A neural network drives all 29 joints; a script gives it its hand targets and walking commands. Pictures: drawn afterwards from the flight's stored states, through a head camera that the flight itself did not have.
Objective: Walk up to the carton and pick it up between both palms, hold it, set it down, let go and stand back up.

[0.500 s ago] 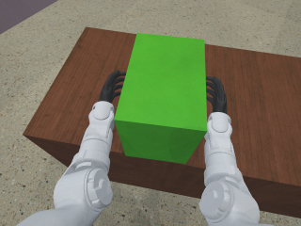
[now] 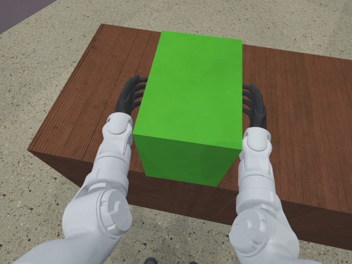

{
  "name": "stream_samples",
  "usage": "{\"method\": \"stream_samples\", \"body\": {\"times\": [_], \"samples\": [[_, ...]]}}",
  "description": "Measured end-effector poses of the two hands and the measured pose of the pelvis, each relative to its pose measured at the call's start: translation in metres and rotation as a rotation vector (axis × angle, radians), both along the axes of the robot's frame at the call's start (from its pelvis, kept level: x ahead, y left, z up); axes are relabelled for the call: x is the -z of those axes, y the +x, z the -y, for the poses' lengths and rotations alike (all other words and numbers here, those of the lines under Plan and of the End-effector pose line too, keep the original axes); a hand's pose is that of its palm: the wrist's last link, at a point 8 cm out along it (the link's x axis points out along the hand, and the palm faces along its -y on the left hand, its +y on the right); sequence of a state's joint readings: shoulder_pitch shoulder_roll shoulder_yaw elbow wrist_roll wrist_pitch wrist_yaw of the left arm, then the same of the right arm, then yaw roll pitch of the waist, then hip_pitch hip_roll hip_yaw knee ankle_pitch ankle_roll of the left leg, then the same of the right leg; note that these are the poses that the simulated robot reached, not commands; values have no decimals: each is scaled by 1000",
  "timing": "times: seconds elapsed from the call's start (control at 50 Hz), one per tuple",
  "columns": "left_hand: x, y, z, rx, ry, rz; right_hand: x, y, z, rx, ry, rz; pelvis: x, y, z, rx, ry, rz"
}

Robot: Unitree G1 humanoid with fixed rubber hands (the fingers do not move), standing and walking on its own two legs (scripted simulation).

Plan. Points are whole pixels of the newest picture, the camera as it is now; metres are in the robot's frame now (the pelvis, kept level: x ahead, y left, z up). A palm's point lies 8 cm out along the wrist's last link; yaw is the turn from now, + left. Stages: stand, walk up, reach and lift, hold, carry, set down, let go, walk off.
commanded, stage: set down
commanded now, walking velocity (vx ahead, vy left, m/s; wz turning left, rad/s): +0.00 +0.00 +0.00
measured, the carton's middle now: (190, 112) +0.48 -0.04 -0.03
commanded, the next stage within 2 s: none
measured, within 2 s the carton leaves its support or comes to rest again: neither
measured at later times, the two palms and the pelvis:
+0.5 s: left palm (125, 110) +0.44 +0.12 +0.04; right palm (255, 122) +0.41 -0.18 +0.05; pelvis +0.00 +0.00 +0.00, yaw +0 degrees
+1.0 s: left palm (127, 114) +0.44 +0.12 +0.02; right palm (254, 123) +0.41 -0.18 +0.03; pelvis -0.01 +0.00 +0.00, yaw -3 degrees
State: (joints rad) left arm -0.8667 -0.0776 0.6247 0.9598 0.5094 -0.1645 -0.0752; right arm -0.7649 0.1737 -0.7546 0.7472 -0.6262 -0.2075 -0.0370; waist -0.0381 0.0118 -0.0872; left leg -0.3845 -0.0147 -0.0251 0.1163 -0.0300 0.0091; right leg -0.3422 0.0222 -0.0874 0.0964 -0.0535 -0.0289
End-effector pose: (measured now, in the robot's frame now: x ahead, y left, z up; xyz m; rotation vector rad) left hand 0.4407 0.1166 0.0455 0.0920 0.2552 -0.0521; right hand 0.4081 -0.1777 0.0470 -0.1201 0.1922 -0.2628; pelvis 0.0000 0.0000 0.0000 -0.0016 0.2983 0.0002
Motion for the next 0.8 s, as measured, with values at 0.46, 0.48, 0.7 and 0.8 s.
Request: {"method": "stream_samples", "body": {"times": [0.46, 0.48, 0.7, 0.8], "samples": [[3, 1, 0, 0, -11, 8, 0, -1, 0, -2, -7, -6, 0, -2, -1, -1, 0, 8], [3, 1, 0, 1, -11, 8, 0, -1, 0, -5, -6, -7, 0, -2, -1, -1, 0, 8], [8, 3, 0, 2, -11, 10, 1, -1, 0, -7, 1, -5, 0, -1, -2, 6, 0, -9], [9, 3, 0, 0, -13, 6, 2, -1, 0, -4, 10, -4, 1, -2, -3, 12, 0, -12]]}}
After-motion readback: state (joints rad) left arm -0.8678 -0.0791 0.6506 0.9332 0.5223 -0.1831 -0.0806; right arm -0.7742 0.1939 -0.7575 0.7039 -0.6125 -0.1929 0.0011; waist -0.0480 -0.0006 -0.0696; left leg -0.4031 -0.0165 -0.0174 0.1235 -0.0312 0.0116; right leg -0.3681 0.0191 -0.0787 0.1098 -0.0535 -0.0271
